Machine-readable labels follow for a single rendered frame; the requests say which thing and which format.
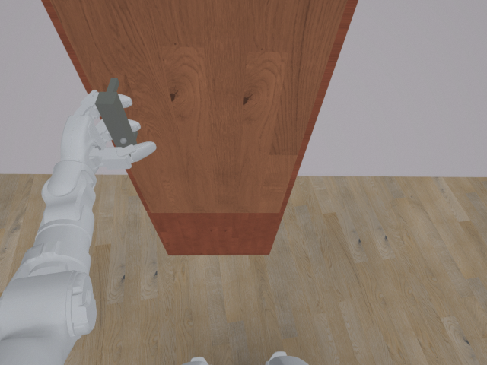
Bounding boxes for handle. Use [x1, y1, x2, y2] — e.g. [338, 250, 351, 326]
[95, 78, 138, 156]

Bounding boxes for robot right shin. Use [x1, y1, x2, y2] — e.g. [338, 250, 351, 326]
[269, 351, 287, 361]

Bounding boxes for robot left forearm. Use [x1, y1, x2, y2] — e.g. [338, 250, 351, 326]
[0, 160, 97, 309]

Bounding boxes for robot left shin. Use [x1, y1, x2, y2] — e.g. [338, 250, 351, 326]
[190, 357, 207, 363]

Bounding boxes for robot left hand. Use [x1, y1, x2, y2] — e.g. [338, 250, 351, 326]
[60, 90, 156, 174]

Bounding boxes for robot shin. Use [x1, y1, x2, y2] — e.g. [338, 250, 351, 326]
[190, 357, 207, 363]
[269, 351, 287, 361]

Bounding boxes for robot left upper arm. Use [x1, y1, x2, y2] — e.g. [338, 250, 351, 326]
[0, 270, 97, 365]

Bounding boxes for cupboard door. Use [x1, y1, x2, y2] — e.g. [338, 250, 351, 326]
[50, 0, 348, 213]

